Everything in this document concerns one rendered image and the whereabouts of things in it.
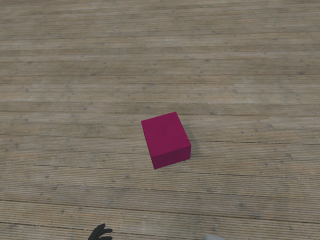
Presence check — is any carton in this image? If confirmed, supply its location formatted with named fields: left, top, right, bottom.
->
left=141, top=111, right=191, bottom=170

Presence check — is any robot left hand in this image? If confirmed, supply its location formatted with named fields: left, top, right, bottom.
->
left=88, top=223, right=113, bottom=240

